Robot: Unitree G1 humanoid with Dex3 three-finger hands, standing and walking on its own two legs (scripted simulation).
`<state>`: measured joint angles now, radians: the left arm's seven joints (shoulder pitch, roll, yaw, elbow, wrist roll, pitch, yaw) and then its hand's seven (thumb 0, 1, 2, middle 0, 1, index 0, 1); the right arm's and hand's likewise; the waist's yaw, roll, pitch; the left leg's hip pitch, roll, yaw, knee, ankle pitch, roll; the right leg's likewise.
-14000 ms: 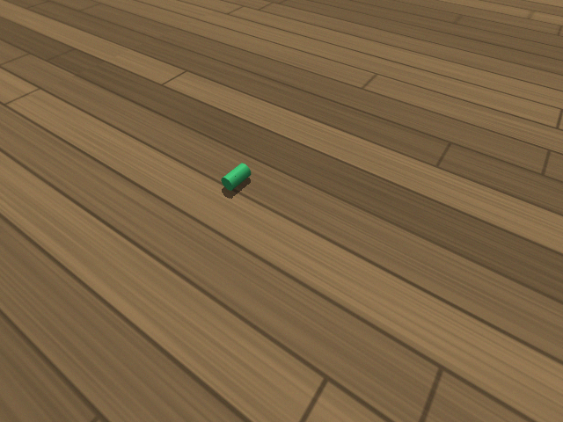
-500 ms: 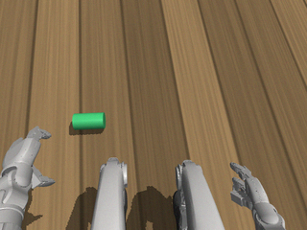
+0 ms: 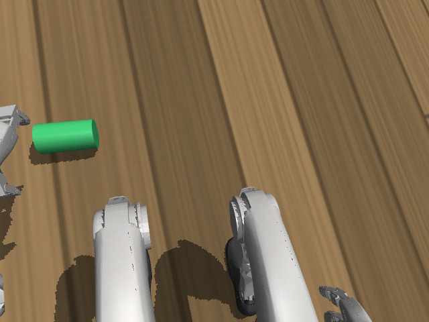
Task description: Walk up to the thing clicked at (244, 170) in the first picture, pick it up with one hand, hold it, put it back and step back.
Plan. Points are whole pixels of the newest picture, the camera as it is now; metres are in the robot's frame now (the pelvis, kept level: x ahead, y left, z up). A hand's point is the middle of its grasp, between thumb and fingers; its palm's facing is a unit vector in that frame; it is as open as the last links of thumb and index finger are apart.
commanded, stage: rise first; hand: left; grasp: from above
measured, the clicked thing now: (68, 136) +0.52 +0.33 -0.34
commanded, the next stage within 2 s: none
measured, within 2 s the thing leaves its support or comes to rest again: neither
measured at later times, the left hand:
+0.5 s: hand (19, 148) +0.44 +0.37 -0.19, palm faces -0.45 -0.07 -0.89, open 14.1 cm
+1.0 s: hand (29, 144) +0.46 +0.36 -0.21, palm faces -0.45 -0.09 -0.89, open 14.2 cm
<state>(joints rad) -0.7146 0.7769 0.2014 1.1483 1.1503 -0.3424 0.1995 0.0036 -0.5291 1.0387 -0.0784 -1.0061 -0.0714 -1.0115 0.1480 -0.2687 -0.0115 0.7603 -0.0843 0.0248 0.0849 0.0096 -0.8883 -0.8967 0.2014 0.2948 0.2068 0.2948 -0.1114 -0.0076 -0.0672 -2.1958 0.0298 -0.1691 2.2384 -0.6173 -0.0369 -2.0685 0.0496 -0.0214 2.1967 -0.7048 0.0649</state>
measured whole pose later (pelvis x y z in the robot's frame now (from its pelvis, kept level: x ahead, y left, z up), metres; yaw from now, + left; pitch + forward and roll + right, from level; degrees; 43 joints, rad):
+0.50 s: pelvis +0.01 +0.01 -0.04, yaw -3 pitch +32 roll -10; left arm -0.89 0.88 0.17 1.35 1.30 -0.34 0.30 0.00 -0.51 0.99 -0.08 -1.01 -0.09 -1.00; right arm 0.09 -0.26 0.05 0.73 -0.14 0.03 0.11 0.01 -0.91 -0.90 0.20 0.30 0.21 0.30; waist -0.17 -0.04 -0.04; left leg -2.31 0.02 -0.20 2.37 -0.64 -0.03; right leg -2.16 0.06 -0.04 2.30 -0.73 0.07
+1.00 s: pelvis +0.01 +0.01 -0.05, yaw -4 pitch +32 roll -12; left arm -0.91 0.92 0.19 1.38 1.29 -0.34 0.31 0.00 -0.53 1.00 -0.07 -1.04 -0.08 -1.03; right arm 0.10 -0.27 0.10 0.72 -0.16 0.04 0.13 0.00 -0.91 -0.90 0.20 0.30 0.21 0.30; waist -0.20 -0.05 -0.01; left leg -2.34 0.02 -0.22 2.42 -0.66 -0.02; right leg -2.18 0.08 -0.05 2.33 -0.74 0.07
